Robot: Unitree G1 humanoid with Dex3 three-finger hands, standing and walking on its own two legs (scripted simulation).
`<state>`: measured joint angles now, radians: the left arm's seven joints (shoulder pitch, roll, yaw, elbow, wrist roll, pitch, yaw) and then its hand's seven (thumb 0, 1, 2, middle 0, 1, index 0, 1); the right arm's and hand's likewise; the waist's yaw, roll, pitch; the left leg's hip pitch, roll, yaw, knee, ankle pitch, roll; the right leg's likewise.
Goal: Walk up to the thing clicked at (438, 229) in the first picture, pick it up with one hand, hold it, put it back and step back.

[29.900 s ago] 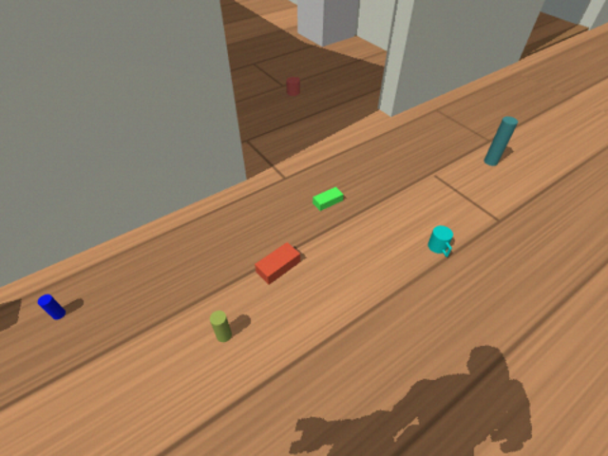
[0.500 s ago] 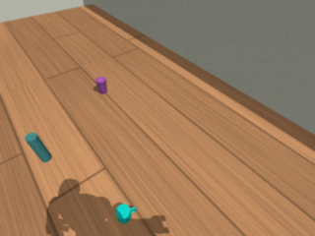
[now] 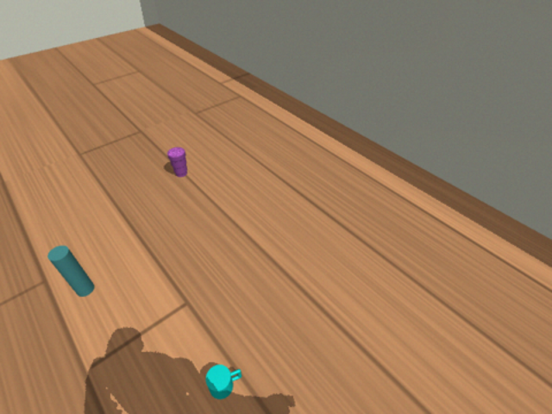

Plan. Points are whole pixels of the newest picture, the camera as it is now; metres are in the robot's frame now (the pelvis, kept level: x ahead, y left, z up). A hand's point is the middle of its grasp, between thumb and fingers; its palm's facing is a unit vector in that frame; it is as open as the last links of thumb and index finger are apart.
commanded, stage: stand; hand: left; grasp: from above
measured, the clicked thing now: (224, 379) +0.42 +0.19 -0.73
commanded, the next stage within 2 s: step back in 1.56 s
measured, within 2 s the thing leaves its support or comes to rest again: neither
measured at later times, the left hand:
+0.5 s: hand out of the picture +0.06 +0.22 -0.16, palm faces +0.00 -0.95 -0.31, open 7.4 cm
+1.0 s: hand out of the picture +0.08 +0.21 -0.17, palm faces -0.02 -0.96 -0.28, open 7.4 cm
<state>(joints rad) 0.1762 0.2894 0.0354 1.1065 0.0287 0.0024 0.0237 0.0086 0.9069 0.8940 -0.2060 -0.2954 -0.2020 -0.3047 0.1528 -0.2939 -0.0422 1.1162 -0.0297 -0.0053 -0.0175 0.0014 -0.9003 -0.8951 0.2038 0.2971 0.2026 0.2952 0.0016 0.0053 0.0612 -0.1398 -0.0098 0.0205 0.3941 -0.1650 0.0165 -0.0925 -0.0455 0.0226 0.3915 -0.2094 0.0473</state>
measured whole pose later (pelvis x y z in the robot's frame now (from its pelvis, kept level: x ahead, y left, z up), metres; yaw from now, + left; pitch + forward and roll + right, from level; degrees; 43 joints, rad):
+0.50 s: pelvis +0.01 -0.01 +0.00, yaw +0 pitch -4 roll +0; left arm 0.16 0.29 0.03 1.14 0.02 0.00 0.01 0.01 0.91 0.89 -0.21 -0.30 -0.20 -0.30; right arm 0.13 -0.31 -0.02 1.15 -0.02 -0.01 -0.01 0.00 -0.90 -0.90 0.20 0.30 0.20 0.30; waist -0.01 0.01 0.06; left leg -0.14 0.01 0.02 0.37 -0.16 0.00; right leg -0.09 -0.03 0.02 0.36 -0.20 0.03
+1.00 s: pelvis +0.02 -0.01 +0.00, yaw -1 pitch -3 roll +0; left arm 0.15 0.27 0.02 1.15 0.02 0.00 0.01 0.01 0.91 0.89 -0.21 -0.30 -0.20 -0.30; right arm 0.13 -0.28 -0.02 1.16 -0.02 -0.01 -0.01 0.00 -0.90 -0.90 0.20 0.30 0.20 0.30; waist -0.01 0.00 0.06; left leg -0.13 0.01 0.03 0.36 -0.17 0.00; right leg -0.08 -0.02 0.03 0.35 -0.21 0.03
